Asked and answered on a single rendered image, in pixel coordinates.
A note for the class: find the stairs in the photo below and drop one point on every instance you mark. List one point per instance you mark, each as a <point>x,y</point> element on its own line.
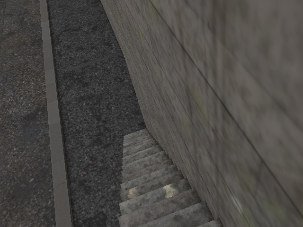
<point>154,192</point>

